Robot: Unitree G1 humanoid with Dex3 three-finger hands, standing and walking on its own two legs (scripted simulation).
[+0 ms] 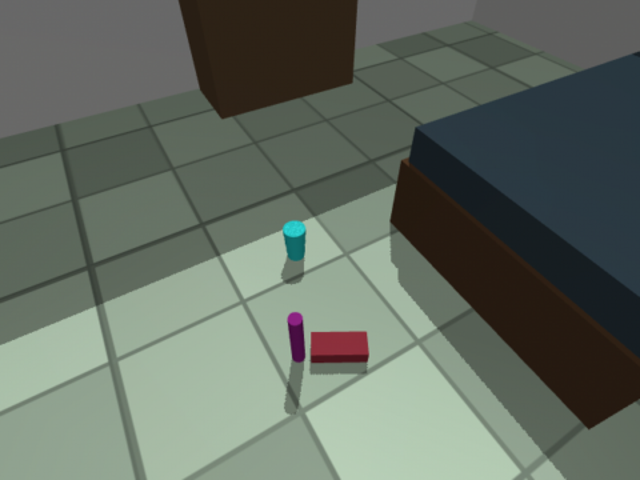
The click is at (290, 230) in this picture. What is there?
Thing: tapered cup
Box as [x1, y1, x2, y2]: [283, 221, 305, 260]
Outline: 290,221 283,226 283,235 285,238 288,257 292,260 298,260 302,258 304,254 305,228 304,225 299,221
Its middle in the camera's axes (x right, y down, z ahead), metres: -0.11 +0.02 +1.57
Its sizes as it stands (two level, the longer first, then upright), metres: 0.089 0.089 0.157
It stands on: the floor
